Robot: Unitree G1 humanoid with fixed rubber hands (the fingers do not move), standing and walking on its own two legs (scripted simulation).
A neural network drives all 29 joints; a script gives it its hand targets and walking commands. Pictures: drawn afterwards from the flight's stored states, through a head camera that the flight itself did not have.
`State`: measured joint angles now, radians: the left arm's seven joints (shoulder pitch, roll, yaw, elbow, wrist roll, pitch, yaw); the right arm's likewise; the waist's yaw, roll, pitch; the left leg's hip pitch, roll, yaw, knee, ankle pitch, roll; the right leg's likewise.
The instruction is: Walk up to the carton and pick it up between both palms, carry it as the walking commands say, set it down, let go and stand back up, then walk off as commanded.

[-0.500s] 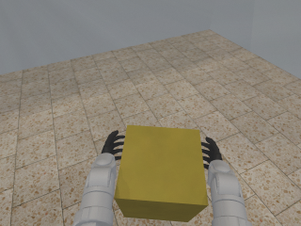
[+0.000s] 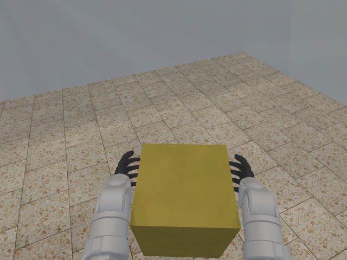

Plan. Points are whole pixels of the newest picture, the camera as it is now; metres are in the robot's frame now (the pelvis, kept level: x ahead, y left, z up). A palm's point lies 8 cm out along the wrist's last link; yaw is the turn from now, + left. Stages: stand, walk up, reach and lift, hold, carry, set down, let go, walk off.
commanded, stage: reach and lift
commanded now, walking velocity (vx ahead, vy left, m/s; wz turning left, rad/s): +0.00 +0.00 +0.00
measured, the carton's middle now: (182, 203) +0.30 -0.02 -0.03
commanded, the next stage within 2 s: hold in 1.22 s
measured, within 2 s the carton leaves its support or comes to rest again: neither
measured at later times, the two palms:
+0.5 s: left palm (114, 187) +0.30 +0.14 +0.06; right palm (239, 184) +0.29 -0.16 +0.05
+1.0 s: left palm (112, 187) +0.30 +0.14 +0.06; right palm (238, 183) +0.29 -0.15 +0.05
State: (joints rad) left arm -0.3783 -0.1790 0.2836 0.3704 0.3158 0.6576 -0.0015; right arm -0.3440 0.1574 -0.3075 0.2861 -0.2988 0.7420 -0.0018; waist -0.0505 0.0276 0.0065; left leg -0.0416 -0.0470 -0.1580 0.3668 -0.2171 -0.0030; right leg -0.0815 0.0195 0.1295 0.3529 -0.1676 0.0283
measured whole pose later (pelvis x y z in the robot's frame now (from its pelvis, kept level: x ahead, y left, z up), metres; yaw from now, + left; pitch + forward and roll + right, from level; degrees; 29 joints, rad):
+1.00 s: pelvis +0.00 +0.00 +0.00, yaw +0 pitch -6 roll +0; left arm -0.31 -0.16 0.23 0.25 0.29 0.72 0.00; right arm -0.30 0.16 -0.24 0.22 -0.27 0.77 -0.01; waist 0.00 0.02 0.00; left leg -0.04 -0.04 -0.14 0.36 -0.21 -0.01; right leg -0.08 0.02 0.12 0.35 -0.16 0.02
